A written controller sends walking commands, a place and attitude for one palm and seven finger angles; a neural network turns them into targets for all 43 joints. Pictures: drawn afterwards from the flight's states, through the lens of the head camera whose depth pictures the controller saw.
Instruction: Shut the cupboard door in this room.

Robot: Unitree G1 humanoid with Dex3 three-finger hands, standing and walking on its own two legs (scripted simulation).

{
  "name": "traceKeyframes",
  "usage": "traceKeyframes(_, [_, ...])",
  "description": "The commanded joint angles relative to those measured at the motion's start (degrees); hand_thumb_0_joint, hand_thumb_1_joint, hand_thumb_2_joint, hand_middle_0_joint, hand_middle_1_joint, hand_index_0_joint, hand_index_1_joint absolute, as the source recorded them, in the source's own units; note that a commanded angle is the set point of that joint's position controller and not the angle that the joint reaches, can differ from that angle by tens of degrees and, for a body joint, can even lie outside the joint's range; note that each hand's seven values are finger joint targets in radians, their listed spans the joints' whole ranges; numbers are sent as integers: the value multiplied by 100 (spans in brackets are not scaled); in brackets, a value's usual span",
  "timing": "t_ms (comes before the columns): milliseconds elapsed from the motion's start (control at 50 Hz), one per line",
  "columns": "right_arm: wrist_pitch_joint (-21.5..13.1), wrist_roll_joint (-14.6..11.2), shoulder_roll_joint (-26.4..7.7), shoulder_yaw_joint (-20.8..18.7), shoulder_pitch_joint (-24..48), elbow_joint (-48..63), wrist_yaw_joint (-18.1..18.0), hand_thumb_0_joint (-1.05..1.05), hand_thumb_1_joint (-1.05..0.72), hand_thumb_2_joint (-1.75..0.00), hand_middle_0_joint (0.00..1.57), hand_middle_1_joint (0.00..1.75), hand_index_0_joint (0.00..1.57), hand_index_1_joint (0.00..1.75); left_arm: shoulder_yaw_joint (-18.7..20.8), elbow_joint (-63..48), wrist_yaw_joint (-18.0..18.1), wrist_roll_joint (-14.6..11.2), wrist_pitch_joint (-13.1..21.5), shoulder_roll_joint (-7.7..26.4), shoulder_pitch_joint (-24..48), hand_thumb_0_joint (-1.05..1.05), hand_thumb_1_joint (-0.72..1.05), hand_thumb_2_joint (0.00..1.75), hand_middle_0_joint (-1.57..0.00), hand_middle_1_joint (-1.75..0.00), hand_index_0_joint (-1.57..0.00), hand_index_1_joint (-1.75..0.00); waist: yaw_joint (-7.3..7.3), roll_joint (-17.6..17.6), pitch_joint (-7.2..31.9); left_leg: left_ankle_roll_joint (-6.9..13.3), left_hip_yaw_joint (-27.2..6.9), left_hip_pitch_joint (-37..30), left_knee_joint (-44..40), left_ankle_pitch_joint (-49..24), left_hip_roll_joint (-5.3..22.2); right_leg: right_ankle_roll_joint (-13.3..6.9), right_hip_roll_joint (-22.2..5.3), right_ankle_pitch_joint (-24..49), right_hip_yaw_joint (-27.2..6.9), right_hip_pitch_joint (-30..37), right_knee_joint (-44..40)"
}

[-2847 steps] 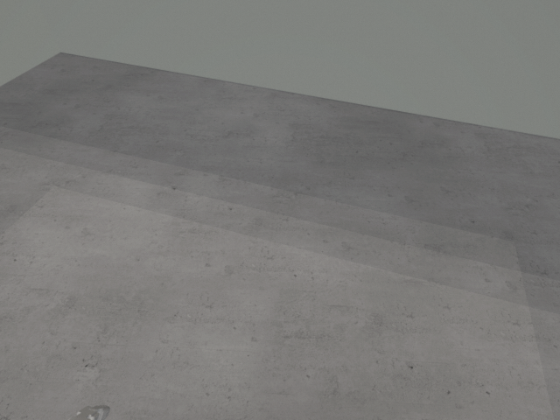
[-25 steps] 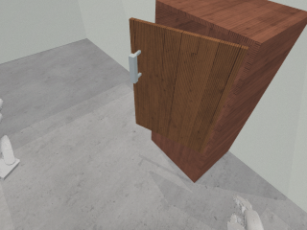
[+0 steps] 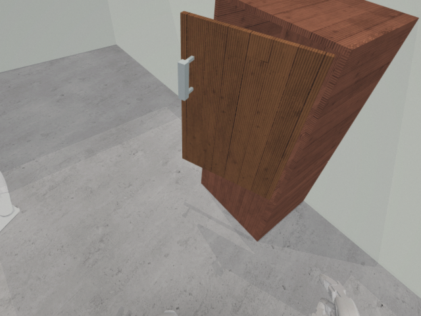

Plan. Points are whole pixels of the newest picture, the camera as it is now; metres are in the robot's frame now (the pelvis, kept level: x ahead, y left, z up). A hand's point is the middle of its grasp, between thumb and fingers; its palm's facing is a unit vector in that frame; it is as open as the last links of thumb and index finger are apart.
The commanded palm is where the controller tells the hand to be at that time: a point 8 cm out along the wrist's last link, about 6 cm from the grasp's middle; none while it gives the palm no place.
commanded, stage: step back with the hand held close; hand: left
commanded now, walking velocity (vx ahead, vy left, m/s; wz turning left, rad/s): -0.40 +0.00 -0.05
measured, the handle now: (187, 77) +0.76 +0.10 +0.05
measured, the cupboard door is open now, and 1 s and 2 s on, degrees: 21 21 21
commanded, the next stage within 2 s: stop stepping back and stand still in 0.54 s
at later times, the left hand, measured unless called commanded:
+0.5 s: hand out of the picture +0.12 +0.31 +0.20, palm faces +0.51 -0.77 -0.39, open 7.4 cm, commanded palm +0.07 +0.32 +0.19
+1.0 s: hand out of the picture +0.03 +0.35 +0.18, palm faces +0.51 -0.83 -0.23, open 7.4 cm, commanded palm -0.04 +0.37 +0.19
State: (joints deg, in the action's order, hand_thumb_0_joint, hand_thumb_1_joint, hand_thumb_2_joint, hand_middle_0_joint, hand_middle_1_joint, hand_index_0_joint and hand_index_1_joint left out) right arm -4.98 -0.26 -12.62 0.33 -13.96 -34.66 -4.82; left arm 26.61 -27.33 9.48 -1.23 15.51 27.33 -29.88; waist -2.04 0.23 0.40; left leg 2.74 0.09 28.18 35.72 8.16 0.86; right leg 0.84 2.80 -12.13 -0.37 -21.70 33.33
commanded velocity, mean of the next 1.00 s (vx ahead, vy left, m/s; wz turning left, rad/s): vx -0.16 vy -0.04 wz -0.05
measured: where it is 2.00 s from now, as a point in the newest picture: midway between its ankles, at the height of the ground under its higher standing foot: outside the picture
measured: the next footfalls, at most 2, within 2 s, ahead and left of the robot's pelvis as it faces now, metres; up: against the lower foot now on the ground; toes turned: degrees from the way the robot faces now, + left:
right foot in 0.54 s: -0.14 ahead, -0.13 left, +0.00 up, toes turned +0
left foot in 0.90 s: +0.01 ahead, +0.12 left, +0.00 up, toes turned -2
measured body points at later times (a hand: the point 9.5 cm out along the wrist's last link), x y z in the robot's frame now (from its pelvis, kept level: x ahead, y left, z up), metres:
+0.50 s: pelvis -0.07 +0.02 +0.00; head -0.06 +0.07 +0.45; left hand +0.09 +0.35 +0.22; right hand +0.12 -0.19 -0.06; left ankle +0.09 +0.10 -0.72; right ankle -0.16 -0.12 -0.70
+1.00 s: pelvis -0.19 +0.07 +0.00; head -0.22 +0.12 +0.44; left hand +0.00 +0.39 +0.19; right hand -0.08 -0.19 -0.07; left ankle -0.04 +0.13 -0.72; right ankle -0.21 -0.09 -0.69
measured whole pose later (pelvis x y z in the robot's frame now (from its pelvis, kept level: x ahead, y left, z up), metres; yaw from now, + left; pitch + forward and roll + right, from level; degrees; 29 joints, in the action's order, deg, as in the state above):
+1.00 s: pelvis -0.19 +0.07 +0.00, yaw -2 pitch -4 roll -5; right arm -5.9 0.1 -11.5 -0.8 -16.2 -41.0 -4.5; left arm 25.3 -25.1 10.1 -2.4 8.6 22.2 -19.5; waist -0.2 1.9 0.2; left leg 1.2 0.1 26.5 35.0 6.9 0.4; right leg -0.3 2.9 -29.7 -0.9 -17.4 49.3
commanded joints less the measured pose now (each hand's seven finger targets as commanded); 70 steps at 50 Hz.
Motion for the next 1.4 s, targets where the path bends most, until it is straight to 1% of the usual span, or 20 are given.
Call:
traceKeyframes(0, [-351, 31, -897, -354, 661, 886, -51, 0, -90, -90, 20, 30, 20, 30, 857, -1119, 61, -30, 368, 842, 5, 0, 90, 90, -20, -30, -20, -30, 211, -1023, 480, 417, -1069, 2355, -1813, 3195, 1029, -88, -35, 196, -502, 2515, 718])
traceKeyframes(160, [-80, 66, -495, -305, 484, 555, 71, 0, -90, -90, 20, 30, 20, 30, 493, -1390, 279, -55, 120, 965, 536, 0, 90, 90, -20, -30, -20, -30, 28, 806, 569, -326, 23, -904, 984, 1454, -87, -788, -1807, -1236, -1685, -1030, -1807])
traceKeyframes(280, [-225, 69, -773, -353, 868, 771, -109, 0, -90, -90, 20, 30, 20, 30, 860, -1494, 200, -32, 297, 901, 388, 0, 90, 90, -20, -30, -20, -30, 193, -2082, 575, 548, -2157, 1843, -2938, 3770, 1941, 26, 361, -974, 57, 1582, 2073])
traceKeyframes(300, [-316, 92, -682, -423, 785, 719, -93, 0, -90, -90, 20, 30, 20, 30, 957, -1689, 139, -93, 326, 1032, 521, 0, 90, 90, -20, -30, -20, -30, 173, -1630, 873, 500, -1989, 1316, -2814, 3148, 1996, 8, 329, -1209, -60, 1400, 2471])
traceKeyframes(420, [-564, 101, -637, -359, 662, 499, 107, 0, -90, -90, 20, 30, 20, 30, 399, -1597, -9, -364, 232, 591, 249, 0, 90, 90, -20, -30, -20, -30, 187, -1447, 937, -120, -872, -540, -2506, 2031, 1622, -163, 203, -1838, 272, 838, 251])
traceKeyframes(540, [-471, 213, -476, -266, 634, 210, 70, 0, -90, -90, 20, 30, 20, 30, 454, -1640, 65, -197, 380, 1120, 1401, 0, 90, 90, -20, -30, -20, -30, 95, -12, 1205, -813, 381, -2409, -532, 312, 643, -736, -1126, -647, -1017, -656, -1655])
traceKeyframes(620, [-303, 63, -526, -283, 933, 600, -53, 0, -90, -90, 20, 30, 20, 30, 664, -1408, -95, -281, 95, 1156, 613, 0, 90, 90, -20, -30, -20, -30, 107, -489, 798, -450, 179, -2247, -1204, 6, 567, -204, -315, -563, 42, -784, -964])
traceKeyframes(700, [-157, 58, -654, -359, 845, 930, 24, 0, -90, -90, 20, 30, 20, 30, 1102, -1146, -136, -452, -26, 1192, -464, 0, 90, 90, -20, -30, -20, -30, 263, -1679, 669, -1009, -213, -79, -2895, 3567, 722, -491, 660, -2575, 911, 1154, -226])
traceKeyframes(740, [-163, 39, -553, -399, 560, 902, 87, 0, -90, -90, 20, 30, 20, 30, 1382, -1413, -114, -484, -1, 1521, -897, 0, 90, 90, -20, -30, -20, -30, 238, -233, 1078, -949, 853, -1465, -476, 1853, -104, -811, -209, -2685, 225, -16, -1436])
traceKeyframes(780, [-69, 72, -545, -437, 276, 666, 65, 0, -90, -90, 20, 30, 20, 30, 1041, -1800, -76, -440, -65, 1302, -627, 0, 90, 90, -20, -30, -20, -30, 58, 1430, 475, -667, -108, -2188, 2611, 1099, -73, -1413, -1856, -3529, -1610, -2587, -2215])
traceKeyframes(840, [-184, 134, -626, -189, 253, 452, -56, 0, -90, -90, 20, 30, 20, 30, 277, -1736, 87, -186, -194, 787, 1519, 0, 90, 90, -20, -30, -20, -30, -267, -362, -446, -399, -485, -1241, -242, 1740, 411, -391, -972, -2744, -161, -1458, -556])
traceKeyframes(880, [-502, 8, -912, -276, 213, 409, -148, 0, -90, -90, 20, 30, 20, 30, 36, -1117, 189, -88, -246, 555, 2137, 0, 90, 90, -20, -30, -20, -30, -97, -1822, -486, -43, -2085, -54, -2503, 3040, 1105, 44, 32, -1572, 298, 57, 1142])
traceKeyframes(940, [-603, 35, -792, -355, 598, 516, 16, 0, -90, -90, 20, 30, 20, 30, 328, -1458, 40, -72, -311, 937, 1541, 0, 90, 90, -20, -30, -20, -30, 215, -2183, 376, -973, -2140, 77, -3610, 4557, 1198, -120, 587, -1919, 393, 814, 2404])
traceKeyframes(1040, [-258, 99, -467, -289, 812, 849, 312, 0, -90, -90, 20, 30, 20, 30, 746, -2199, -45, -235, -420, 1145, -610, 0, 90, 90, -20, -30, -20, -30, 424, -1295, 819, -862, 26, 795, -1843, 2959, 450, -611, 302, -2000, 503, 2716, -388])
traceKeyframes(1080, [-24, -8, -442, -336, 688, 671, 316, 0, -90, -90, 20, 30, 20, 30, 925, -2561, -59, -221, -396, 1392, -86, 0, 90, 90, -20, -30, -20, -30, 299, 1158, 164, -632, 427, 925, 2968, 1741, -331, -1405, -2216, -2634, -2435, 240, -2616])
traceKeyframes(1100, [14, 119, -533, -286, 675, 514, 234, 0, -90, -90, 20, 30, 20, 30, 1271, -2214, -29, -273, -282, 1664, 482, 0, 90, 90, -20, -30, -20, -30, 61, 899, -164, -610, 86, 1160, 4090, 1388, -79, -1713, -2520, -2789, -2408, -658, -2725])
traceKeyframes(1180, [4, 41, -487, -251, 604, 483, 21, 0, -90, -90, 20, 30, 20, 30, 551, -468, 58, -174, -349, 860, 623, 0, 90, 90, -20, -30, -20, -30, 24, -126, -437, -391, 79, 1042, 3056, 1103, 470, -1323, -1946, -3832, -1890, -533, -2582])
traceKeyframes(1300, [-265, 90, -492, -164, 457, 581, -184, 0, -90, -90, 20, 30, 20, 30, -151, -818, 222, -85, -352, 492, 1234, 0, 90, 90, -20, -30, -20, -30, 65, 492, 300, -191, 1095, -1606, -622, 1391, 99, -917, -1137, -2586, -299, 149, -1183])
traceKeyframes(1360, [-282, 10, -788, -274, 505, 827, -104, 0, -90, -90, 20, 30, 20, 30, 68, -1545, 177, -101, -183, 740, 1233, 0, 90, 90, -20, -30, -20, -30, -28, -1521, -52, 721, -2517, -2584, -2409, 1858, 2378, -119, -173, -1732, 470, -1784, 2080])
traceKeyframes(1380, [-248, -6, -764, -321, 618, 728, -47, 0, -90, -90, 20, 30, 20, 30, 406, -1281, 68, -101, -91, 988, 947, 0, 90, 90, -20, -30, -20, -30, 9, -963, -109, 827, -2441, -1922, -2675, 2692, 2513, -125, -421, -1348, 80, -1591, 2565])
